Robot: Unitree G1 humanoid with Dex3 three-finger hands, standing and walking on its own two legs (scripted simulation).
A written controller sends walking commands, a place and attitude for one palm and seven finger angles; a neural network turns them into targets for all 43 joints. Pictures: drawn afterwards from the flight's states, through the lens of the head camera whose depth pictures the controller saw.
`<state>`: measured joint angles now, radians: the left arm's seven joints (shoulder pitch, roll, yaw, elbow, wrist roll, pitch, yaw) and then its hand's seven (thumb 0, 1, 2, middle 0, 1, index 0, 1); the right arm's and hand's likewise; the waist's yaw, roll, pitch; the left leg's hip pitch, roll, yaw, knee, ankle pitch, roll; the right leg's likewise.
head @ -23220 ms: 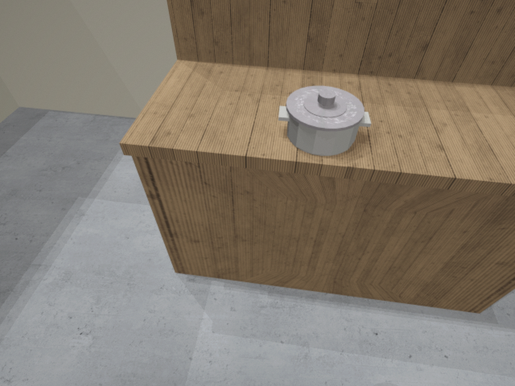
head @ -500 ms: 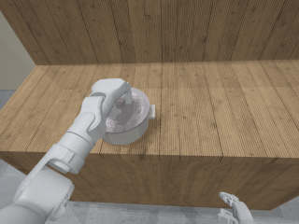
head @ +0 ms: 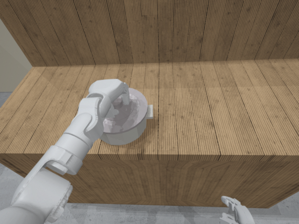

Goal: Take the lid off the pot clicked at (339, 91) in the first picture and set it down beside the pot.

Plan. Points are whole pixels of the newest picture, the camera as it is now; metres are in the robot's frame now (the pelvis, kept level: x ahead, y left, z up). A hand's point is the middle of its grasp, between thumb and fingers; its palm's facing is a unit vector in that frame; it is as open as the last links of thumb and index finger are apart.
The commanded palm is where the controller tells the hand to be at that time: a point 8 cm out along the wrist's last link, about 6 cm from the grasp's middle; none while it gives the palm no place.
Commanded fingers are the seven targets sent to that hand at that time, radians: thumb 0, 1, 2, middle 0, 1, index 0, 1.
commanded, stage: lift the lid straight up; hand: left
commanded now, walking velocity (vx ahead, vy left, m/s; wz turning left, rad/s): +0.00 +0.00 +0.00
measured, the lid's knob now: (115, 102) +0.44 +0.12 +0.08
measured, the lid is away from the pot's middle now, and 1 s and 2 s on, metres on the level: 0.00 0.02 0.03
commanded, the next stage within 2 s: none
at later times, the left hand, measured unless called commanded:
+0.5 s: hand (112, 100) +0.41 +0.12 +0.12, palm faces -0.25 -0.05 -0.97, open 6.6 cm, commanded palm +0.40 +0.12 +0.20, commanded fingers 0.00 0.74 0.93 -0.90 -1.00 -0.95 -1.02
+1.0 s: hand (108, 85) +0.43 +0.12 +0.16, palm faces -0.22 -0.06 -0.97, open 6.6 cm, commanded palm +0.40 +0.13 +0.24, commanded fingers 0.00 0.74 0.93 -0.90 -1.00 -0.95 -1.02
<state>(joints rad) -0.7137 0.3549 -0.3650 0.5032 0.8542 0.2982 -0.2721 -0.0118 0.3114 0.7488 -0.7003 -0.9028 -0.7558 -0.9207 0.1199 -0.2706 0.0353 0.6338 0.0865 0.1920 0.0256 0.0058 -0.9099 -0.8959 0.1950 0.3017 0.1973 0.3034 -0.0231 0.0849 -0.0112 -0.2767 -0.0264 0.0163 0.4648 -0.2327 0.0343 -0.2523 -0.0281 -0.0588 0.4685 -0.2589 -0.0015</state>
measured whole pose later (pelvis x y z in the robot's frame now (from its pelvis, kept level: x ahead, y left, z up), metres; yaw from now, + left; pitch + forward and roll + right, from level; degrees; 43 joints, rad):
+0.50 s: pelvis +0.00 +0.00 +0.00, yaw +1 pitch +2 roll +0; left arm -0.76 0.36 -0.40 0.44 0.84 0.34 -0.31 0.01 0.31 0.74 -0.70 -0.89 -0.77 -0.92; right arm 0.09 -0.27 0.04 0.64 0.08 0.18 0.03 0.01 -0.91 -0.90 0.19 0.30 0.20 0.30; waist -0.01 0.10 0.00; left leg -0.26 -0.03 0.01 0.45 -0.22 0.04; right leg -0.23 -0.03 -0.07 0.46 -0.26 0.00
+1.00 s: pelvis +0.00 +0.00 +0.00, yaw +1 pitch +2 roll +0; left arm -0.86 0.40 -0.36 0.48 0.84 0.36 -0.38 0.02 0.31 0.74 -0.70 -0.89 -0.78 -0.93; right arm 0.10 -0.28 0.05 0.64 0.08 0.17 0.02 0.01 -0.91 -0.90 0.20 0.30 0.20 0.30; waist -0.02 0.09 0.00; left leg -0.25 -0.03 0.00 0.44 -0.22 0.03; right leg -0.22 -0.03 -0.07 0.45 -0.26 -0.01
